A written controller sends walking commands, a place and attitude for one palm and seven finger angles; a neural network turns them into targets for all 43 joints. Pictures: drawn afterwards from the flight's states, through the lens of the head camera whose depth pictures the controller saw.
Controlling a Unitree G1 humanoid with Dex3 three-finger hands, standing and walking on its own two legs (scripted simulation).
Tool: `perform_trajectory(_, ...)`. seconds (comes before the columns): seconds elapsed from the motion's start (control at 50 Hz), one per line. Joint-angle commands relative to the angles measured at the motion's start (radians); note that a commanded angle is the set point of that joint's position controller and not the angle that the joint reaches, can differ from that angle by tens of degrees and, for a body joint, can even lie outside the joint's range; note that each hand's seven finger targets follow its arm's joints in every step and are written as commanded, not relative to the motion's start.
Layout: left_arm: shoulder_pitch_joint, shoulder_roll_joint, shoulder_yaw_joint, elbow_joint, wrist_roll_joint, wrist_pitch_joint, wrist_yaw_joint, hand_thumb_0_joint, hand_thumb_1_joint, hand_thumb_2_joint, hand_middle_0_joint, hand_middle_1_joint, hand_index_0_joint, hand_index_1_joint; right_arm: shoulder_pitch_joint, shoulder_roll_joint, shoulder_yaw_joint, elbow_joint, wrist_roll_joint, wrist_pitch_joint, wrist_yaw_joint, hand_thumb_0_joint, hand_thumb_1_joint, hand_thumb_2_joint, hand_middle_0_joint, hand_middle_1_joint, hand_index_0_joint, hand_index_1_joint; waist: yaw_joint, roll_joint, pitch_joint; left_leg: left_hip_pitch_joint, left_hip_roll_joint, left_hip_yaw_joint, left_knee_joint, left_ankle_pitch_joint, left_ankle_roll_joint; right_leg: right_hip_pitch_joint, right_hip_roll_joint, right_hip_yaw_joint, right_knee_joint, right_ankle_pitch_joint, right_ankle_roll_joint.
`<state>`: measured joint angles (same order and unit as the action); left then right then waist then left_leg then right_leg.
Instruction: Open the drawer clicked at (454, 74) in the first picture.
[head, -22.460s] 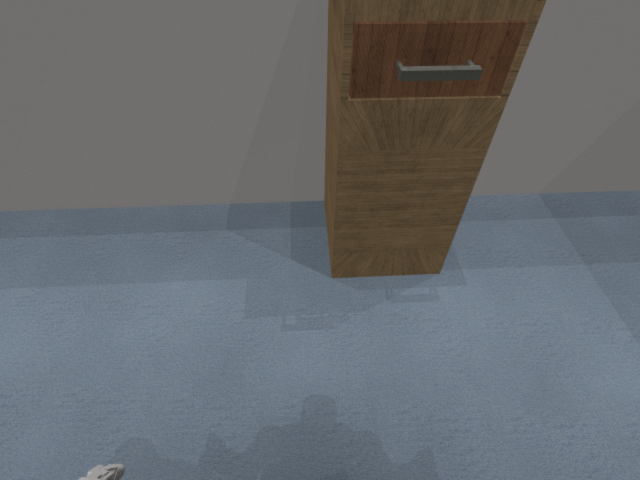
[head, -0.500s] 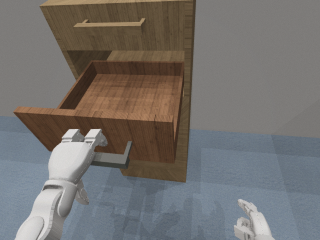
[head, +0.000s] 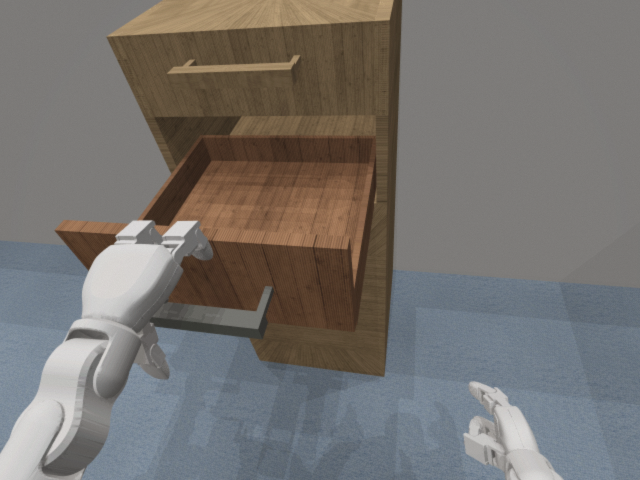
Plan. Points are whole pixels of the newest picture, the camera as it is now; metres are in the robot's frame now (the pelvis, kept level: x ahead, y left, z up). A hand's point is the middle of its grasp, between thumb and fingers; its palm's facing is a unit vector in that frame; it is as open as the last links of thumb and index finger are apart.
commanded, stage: lift the hand off the handle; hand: left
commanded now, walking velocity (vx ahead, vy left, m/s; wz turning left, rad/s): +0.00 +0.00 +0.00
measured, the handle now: (201, 303) +0.29 +0.22 +0.07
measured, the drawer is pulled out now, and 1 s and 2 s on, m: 0.29 0.29 0.29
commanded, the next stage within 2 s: draw the hand back to the body in 0.62 s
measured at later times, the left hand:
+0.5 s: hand (140, 248) +0.26 +0.22 +0.22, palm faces +0.23 -0.03 -0.97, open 13.9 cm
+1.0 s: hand (116, 259) +0.24 +0.23 +0.22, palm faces +0.21 -0.02 -0.98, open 13.9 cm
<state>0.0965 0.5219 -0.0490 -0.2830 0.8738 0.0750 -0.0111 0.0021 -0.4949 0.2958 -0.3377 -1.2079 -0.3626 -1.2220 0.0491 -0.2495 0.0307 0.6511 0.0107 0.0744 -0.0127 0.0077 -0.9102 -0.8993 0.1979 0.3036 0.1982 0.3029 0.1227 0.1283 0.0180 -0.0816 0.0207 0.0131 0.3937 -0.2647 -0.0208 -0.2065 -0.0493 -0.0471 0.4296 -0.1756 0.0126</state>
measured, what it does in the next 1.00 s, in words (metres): stands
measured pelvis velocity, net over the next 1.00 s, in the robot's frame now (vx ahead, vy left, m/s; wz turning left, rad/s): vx -0.02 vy -0.01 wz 0.00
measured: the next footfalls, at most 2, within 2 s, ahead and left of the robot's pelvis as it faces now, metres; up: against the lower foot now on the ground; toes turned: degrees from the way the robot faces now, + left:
none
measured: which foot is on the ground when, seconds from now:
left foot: down 0.00-1.00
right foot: down 0.00-1.00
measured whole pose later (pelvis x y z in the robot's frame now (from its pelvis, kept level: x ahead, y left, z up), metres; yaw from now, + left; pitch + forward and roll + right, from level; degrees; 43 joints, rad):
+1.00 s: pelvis -0.02 -0.01 +0.00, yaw +0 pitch -3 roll +1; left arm 0.00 0.66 0.13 -0.39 0.71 0.12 -0.18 0.00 -0.50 0.30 -0.32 -1.20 -0.32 -1.20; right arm 0.08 -0.30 0.04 0.62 0.04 0.07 0.02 0.01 -0.91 -0.90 0.20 0.30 0.20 0.30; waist 0.11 0.14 0.01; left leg -0.13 0.02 0.01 0.44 -0.26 -0.03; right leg -0.25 -0.05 -0.04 0.47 -0.17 0.01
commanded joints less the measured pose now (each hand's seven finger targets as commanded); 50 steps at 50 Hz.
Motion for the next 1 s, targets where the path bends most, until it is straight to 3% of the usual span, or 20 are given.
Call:
perform_trajectory(0.0,-0.269,0.215,0.189,-0.234,-0.017,-0.005,0.026,0.000,-0.500,0.300,-0.300,-1.200,-0.300,-1.200,-0.169,-0.083,-0.026,-0.172,-0.004,-0.056,-0.003,0.000,-0.900,-0.900,0.200,0.300,0.200,0.300,-0.005,-0.074,-0.206,-0.075,-0.046,0.024,-0.065,0.250,0.029,0.204,0.039,0.006,-0.049,0.147,-0.020)
perform_trajectory(0.08,-0.267,0.219,0.194,-0.210,-0.036,0.000,0.002,0.000,-0.500,0.300,-0.300,-1.200,-0.300,-1.200,-0.169,-0.089,-0.024,-0.173,0.000,-0.060,0.004,0.000,-0.900,-0.900,0.200,0.300,0.200,0.300,-0.004,-0.086,-0.179,-0.093,-0.044,0.022,-0.074,0.237,0.026,0.200,0.037,0.001,-0.054,0.131,-0.019)
perform_trajectory(0.12,-0.283,0.289,0.265,-0.219,-0.054,0.010,-0.010,0.000,-0.500,0.300,-0.300,-1.200,-0.300,-1.200,-0.182,-0.100,-0.025,-0.177,0.010,-0.063,0.005,0.000,-0.900,-0.900,0.200,0.300,0.200,0.300,-0.003,-0.075,-0.194,-0.092,-0.037,0.016,-0.064,0.231,0.023,0.211,0.043,0.017,-0.050,0.134,-0.022)
perform_trajectory(0.18,-0.280,0.237,0.205,-0.208,-0.057,0.030,-0.041,0.000,-0.500,0.300,-0.300,-1.200,-0.300,-1.200,-0.178,-0.098,-0.023,-0.182,0.010,-0.053,0.012,0.000,-0.900,-0.900,0.200,0.300,0.200,0.300,-0.006,-0.098,-0.175,-0.104,-0.042,0.023,-0.074,0.236,0.028,0.200,0.036,0.002,-0.049,0.133,-0.018)
perform_trajectory(0.22,-0.327,0.305,0.264,-0.239,-0.078,0.037,-0.053,0.000,-0.500,0.300,-0.300,-1.200,-0.300,-1.200,-0.198,-0.108,-0.021,-0.190,0.018,-0.058,0.011,0.000,-0.900,-0.900,0.200,0.300,0.200,0.300,-0.007,-0.063,-0.190,-0.105,-0.036,0.015,-0.067,0.209,0.023,0.205,0.042,0.016,-0.046,0.112,-0.020)
perform_trajectory(0.26,-0.340,0.246,0.200,-0.225,-0.075,0.039,-0.072,0.000,-0.500,0.300,-0.300,-1.200,-0.300,-1.200,-0.187,-0.097,-0.021,-0.185,0.015,-0.055,0.015,0.000,-0.900,-0.900,0.200,0.300,0.200,0.300,-0.018,-0.087,-0.182,-0.106,-0.040,0.014,-0.080,0.205,0.026,0.190,0.038,0.000,-0.049,0.088,-0.019)
perform_trajectory(0.32,-0.393,0.323,0.268,-0.286,-0.091,0.037,-0.079,0.000,-0.500,0.300,-0.300,-1.200,-0.300,-1.200,-0.206,-0.110,-0.020,-0.204,0.023,-0.065,0.015,0.000,-0.900,-0.900,0.200,0.300,0.200,0.300,-0.004,-0.044,-0.218,-0.102,-0.037,0.005,-0.066,0.203,0.024,0.207,0.043,0.015,-0.039,0.098,-0.023)
perform_trajectory(0.34,-0.414,0.262,0.203,-0.264,-0.076,0.039,-0.087,0.000,-0.500,0.300,-0.300,-1.200,-0.300,-1.200,-0.202,-0.093,-0.007,-0.206,0.013,-0.069,0.022,0.000,-0.900,-0.900,0.200,0.300,0.200,0.300,0.000,-0.071,-0.229,-0.109,-0.047,0.009,-0.072,0.213,0.024,0.209,0.033,0.005,-0.035,0.084,-0.025)
perform_trajectory(0.42,-0.441,0.370,0.310,-0.253,-0.102,0.053,-0.092,0.000,-0.500,0.300,-0.300,-1.200,-0.300,-1.200,-0.205,-0.116,-0.019,-0.197,0.026,-0.062,0.023,0.000,-0.900,-0.900,0.200,0.300,0.200,0.300,0.001,-0.050,-0.211,-0.125,-0.035,0.007,-0.068,0.194,0.020,0.202,0.040,0.018,-0.036,0.085,-0.025)
perform_trajectory(0.44,-0.447,0.295,0.237,-0.229,-0.093,0.063,-0.104,0.000,-0.500,0.300,-0.300,-1.200,-0.300,-1.200,-0.207,-0.098,-0.006,-0.206,0.020,-0.066,0.029,0.000,-0.900,-0.900,0.200,0.300,0.200,0.300,0.009,-0.066,-0.225,-0.131,-0.044,0.012,-0.069,0.212,0.022,0.208,0.030,0.013,-0.029,0.083,-0.028)
perform_trajectory(0.46,-0.446,0.305,0.246,-0.183,-0.102,0.073,-0.106,0.000,-0.500,0.300,-0.300,-1.200,-0.300,-1.200,-0.191,-0.105,-0.015,-0.183,0.026,-0.057,0.028,0.000,-0.900,-0.900,0.200,0.300,0.200,0.300,-0.015,-0.080,-0.176,-0.138,-0.034,0.014,-0.080,0.187,0.020,0.174,0.036,0.005,-0.043,0.062,-0.023)
perform_trajectory(0.52,-0.503,0.361,0.287,-0.209,-0.114,0.089,-0.121,0.000,-0.500,0.300,-0.300,-1.200,-0.300,-1.200,-0.213,-0.122,-0.015,-0.202,0.033,-0.060,0.025,0.000,-0.900,-0.900,0.200,0.300,0.200,0.300,-0.002,-0.064,-0.208,-0.136,-0.034,0.010,-0.065,0.182,0.021,0.187,0.037,0.023,-0.035,0.073,-0.026)
perform_trajectory(0.56,-0.458,0.264,0.196,-0.149,-0.105,0.107,-0.147,0.000,-0.500,0.300,-0.300,-1.200,-0.300,-1.200,-0.199,-0.107,-0.010,-0.196,0.035,-0.048,0.033,0.000,-0.900,-0.900,0.200,0.300,0.200,0.300,-0.020,-0.098,-0.175,-0.150,-0.033,0.016,-0.082,0.162,0.021,0.161,0.035,0.003,-0.039,0.037,-0.021)
perform_trajectory(0.64,-0.490,0.278,0.189,-0.206,-0.093,0.102,-0.172,0.000,-0.500,0.300,-0.300,-1.200,-0.300,-1.200,-0.211,-0.110,0.001,-0.226,0.033,-0.051,0.036,0.000,-0.900,-0.900,0.200,0.300,0.200,0.300,-0.008,-0.095,-0.226,-0.153,-0.041,0.016,-0.067,0.150,0.027,0.180,0.033,0.014,-0.028,0.028,-0.024)
perform_trajectory(0.72,-0.492,0.419,0.332,-0.231,-0.103,0.066,-0.150,0.000,-0.500,0.300,-0.300,-1.200,-0.300,-1.200,-0.195,-0.126,-0.013,-0.214,0.029,-0.049,0.025,0.000,-0.900,-0.900,0.200,0.300,0.200,0.300,-0.002,-0.090,-0.237,-0.150,-0.032,0.015,-0.054,0.131,0.029,0.190,0.036,0.028,-0.028,0.024,-0.022)
perform_trajectory(0.74,-0.482,0.357,0.282,-0.214,-0.091,0.060,-0.151,0.000,-0.500,0.300,-0.300,-1.200,-0.300,-1.200,-0.199,-0.105,-0.001,-0.225,0.021,-0.056,0.031,0.000,-0.900,-0.900,0.200,0.300,0.200,0.300,0.008,-0.099,-0.256,-0.162,-0.043,0.015,-0.051,0.153,0.028,0.206,0.026,0.026,-0.017,0.029,-0.025)
perform_trajectory(0.82,-0.383,0.433,0.399,-0.266,-0.147,0.034,-0.125,0.000,-0.500,0.300,-0.300,-1.200,-0.300,-1.200,-0.191,-0.119,-0.018,-0.223,0.028,-0.062,0.028,0.000,-0.900,-0.900,0.200,0.300,0.200,0.300,0.015,-0.066,-0.248,-0.144,-0.035,0.019,-0.029,0.185,0.024,0.209,0.023,0.037,-0.013,0.100,-0.023)
perform_trajectory(0.86,-0.333,0.349,0.336,-0.206,-0.149,0.042,-0.126,0.000,-0.500,0.300,-0.300,-1.200,-0.300,-1.200,-0.174,-0.107,-0.015,-0.209,0.028,-0.062,0.031,0.000,-0.900,-0.900,0.200,0.300,0.200,0.300,-0.005,-0.103,-0.190,-0.163,-0.034,0.027,-0.040,0.173,0.024,0.170,0.025,0.015,-0.022,0.070,-0.015)
perform_trajectory(0.92,-0.313,0.401,0.376,-0.278,-0.170,0.043,-0.127,0.000,-0.500,0.300,-0.300,-1.200,-0.300,-1.200,-0.193,-0.125,-0.021,-0.229,0.038,-0.072,0.023,0.000,-0.900,-0.900,0.200,0.300,0.200,0.300,0.000,-0.082,-0.198,-0.152,-0.033,0.027,-0.026,0.149,0.024,0.166,0.024,0.031,-0.023,0.060,-0.015)
perform_trajectory(0.98,-0.304,0.341,0.301,-0.250,-0.154,0.047,-0.139,0.000,-0.500,0.300,-0.300,-1.200,-0.300,-1.200,-0.173,-0.124,-0.019,-0.221,0.034,-0.072,0.016,0.000,-0.900,-0.900,0.200,0.300,0.200,0.300,-0.016,-0.103,-0.165,-0.156,-0.039,0.025,-0.043,0.104,0.030,0.128,0.027,0.011,-0.037,-0.009,-0.007)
